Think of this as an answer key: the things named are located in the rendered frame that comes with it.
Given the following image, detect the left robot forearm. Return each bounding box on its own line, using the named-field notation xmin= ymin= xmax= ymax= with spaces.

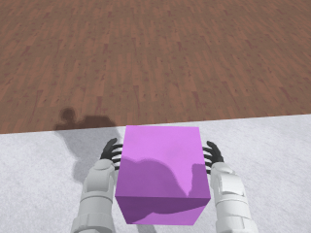
xmin=70 ymin=158 xmax=116 ymax=233

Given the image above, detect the left robot hand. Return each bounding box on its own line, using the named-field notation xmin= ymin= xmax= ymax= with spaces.
xmin=100 ymin=138 xmax=123 ymax=171

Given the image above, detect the right robot forearm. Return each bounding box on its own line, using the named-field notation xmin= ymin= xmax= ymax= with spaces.
xmin=210 ymin=162 xmax=259 ymax=233

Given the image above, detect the right robot hand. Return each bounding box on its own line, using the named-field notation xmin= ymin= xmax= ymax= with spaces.
xmin=202 ymin=141 xmax=225 ymax=175

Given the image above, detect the carton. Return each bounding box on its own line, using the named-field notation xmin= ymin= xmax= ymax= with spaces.
xmin=115 ymin=125 xmax=211 ymax=226

